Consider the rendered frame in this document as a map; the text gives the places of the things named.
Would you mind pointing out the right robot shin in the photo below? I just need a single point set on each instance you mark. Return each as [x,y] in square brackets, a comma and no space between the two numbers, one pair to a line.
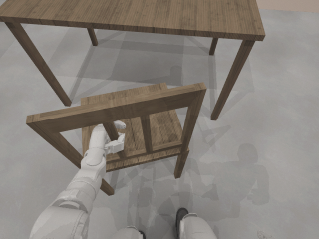
[190,215]

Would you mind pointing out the robot right thigh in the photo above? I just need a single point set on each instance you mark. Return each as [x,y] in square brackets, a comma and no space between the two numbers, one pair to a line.
[193,227]

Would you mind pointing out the left robot forearm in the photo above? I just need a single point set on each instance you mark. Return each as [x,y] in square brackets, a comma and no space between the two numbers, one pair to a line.
[84,187]

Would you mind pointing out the chair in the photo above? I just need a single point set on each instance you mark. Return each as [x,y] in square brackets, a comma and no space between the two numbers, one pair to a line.
[153,131]

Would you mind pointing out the robot left hand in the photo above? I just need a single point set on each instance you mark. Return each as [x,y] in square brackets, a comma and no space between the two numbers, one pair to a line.
[100,139]

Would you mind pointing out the table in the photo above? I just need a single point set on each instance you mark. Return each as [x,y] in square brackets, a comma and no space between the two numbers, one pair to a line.
[225,19]

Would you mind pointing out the robot left upper arm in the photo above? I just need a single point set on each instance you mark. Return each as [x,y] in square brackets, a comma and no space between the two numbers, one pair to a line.
[62,223]

